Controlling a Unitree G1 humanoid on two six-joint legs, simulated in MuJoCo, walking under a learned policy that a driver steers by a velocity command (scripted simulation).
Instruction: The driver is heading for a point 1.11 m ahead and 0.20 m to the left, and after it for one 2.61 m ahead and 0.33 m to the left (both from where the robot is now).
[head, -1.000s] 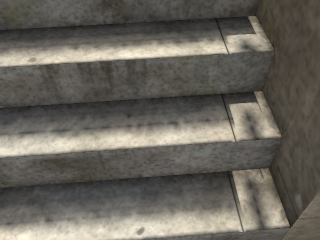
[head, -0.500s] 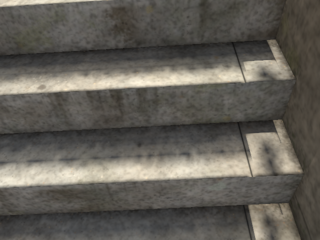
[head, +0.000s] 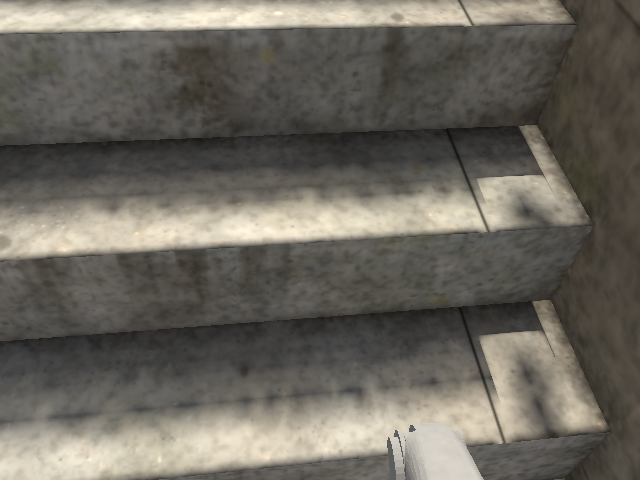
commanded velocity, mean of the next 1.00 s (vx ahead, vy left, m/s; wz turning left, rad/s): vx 0.35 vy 0.00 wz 0.00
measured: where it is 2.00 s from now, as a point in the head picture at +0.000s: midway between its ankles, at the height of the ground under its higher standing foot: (280, 397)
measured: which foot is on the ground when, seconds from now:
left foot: down 0.00-0.22, up 0.24-0.68, down 0.70-1.00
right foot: up 0.00-0.16, down 0.18-0.74, up 0.76-1.00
